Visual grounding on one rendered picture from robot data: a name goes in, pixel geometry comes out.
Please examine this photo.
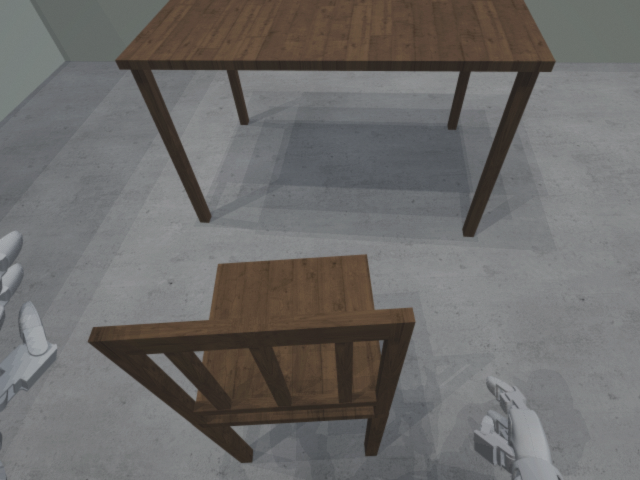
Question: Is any robot left hand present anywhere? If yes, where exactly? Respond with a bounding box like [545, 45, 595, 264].
[0, 231, 57, 412]

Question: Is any chair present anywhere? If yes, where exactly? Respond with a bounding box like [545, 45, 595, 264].
[88, 254, 415, 463]

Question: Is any table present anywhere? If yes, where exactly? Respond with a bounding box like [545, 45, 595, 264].
[115, 0, 556, 237]

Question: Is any robot right forearm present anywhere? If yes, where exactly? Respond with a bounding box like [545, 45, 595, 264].
[511, 457, 563, 480]

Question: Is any robot right hand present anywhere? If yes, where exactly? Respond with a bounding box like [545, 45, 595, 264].
[474, 376, 552, 474]

